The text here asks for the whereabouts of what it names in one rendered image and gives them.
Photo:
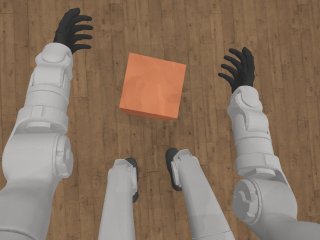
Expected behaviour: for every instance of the carton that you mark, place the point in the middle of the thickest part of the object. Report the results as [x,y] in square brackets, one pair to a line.
[152,87]

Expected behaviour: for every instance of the left robot forearm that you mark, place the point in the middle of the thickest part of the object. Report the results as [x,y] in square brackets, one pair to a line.
[47,97]

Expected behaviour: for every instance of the robot right hand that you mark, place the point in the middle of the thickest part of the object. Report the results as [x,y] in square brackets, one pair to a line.
[244,75]

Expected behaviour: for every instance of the right robot upper arm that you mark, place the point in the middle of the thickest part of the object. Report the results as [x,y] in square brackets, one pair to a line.
[269,209]

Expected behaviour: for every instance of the robot right shin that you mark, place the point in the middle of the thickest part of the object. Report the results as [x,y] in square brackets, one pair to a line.
[184,152]

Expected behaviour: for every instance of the robot left foot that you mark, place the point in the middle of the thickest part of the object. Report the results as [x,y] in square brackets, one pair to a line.
[134,163]

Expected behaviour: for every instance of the robot left hand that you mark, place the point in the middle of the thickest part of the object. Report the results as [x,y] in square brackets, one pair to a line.
[65,34]

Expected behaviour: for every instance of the right robot forearm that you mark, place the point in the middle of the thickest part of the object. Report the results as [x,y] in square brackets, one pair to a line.
[252,139]

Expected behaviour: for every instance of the left robot upper arm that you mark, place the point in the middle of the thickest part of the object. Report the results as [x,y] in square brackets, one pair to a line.
[34,164]

